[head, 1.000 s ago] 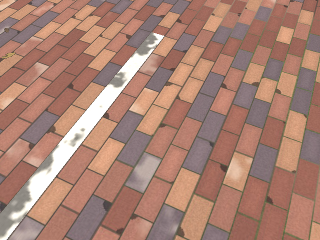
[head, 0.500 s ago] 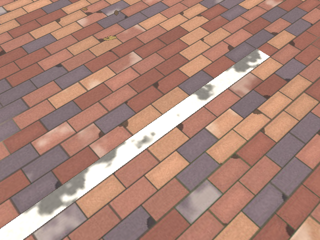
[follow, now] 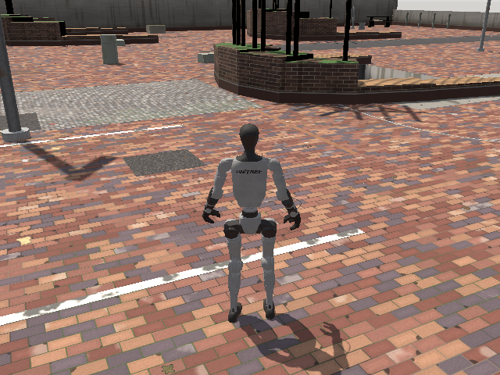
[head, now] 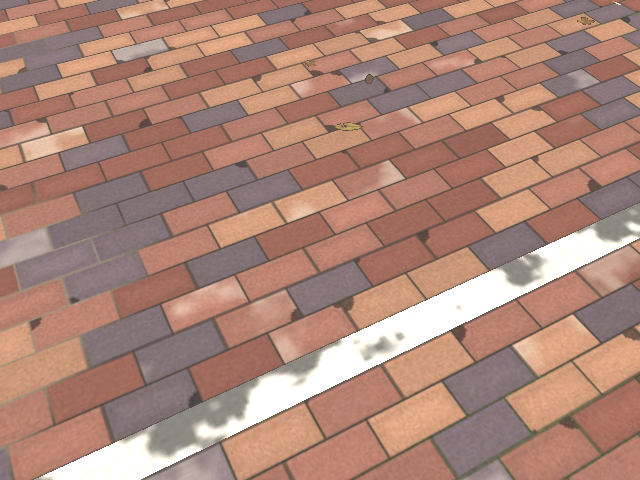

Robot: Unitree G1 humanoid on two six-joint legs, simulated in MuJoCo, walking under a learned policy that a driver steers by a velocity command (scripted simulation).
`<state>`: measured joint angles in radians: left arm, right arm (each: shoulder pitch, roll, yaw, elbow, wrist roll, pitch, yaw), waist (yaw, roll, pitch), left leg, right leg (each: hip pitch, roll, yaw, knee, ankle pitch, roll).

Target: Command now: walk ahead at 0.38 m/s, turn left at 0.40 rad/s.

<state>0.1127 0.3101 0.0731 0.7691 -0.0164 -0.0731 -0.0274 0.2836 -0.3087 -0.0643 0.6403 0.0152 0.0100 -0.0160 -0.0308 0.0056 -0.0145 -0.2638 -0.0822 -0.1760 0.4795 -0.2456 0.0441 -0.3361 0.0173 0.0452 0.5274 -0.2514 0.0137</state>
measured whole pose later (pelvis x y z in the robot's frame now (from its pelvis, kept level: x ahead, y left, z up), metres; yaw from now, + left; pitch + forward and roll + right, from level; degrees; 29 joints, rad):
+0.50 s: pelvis +0.21 +0.03 -0.02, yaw -3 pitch +3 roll +0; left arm 0.46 0.29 0.05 0.88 -0.03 -0.05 0.01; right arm 0.03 -0.26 -0.04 0.59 0.00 -0.10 0.02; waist 0.10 -0.01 0.04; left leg -0.45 0.00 0.00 0.55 -0.15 0.02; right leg -0.14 -0.02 0.12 0.77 -0.50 0.00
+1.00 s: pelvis +0.46 -0.05 -0.03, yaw -21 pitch +1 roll +2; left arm 0.09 0.31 0.06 0.63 -0.03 -0.02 -0.04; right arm 0.29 -0.31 -0.08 0.81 0.01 -0.06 0.00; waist -0.04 -0.01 0.08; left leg -0.11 0.08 0.11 0.91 -0.53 -0.04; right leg -0.52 0.02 -0.04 0.68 -0.17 -0.10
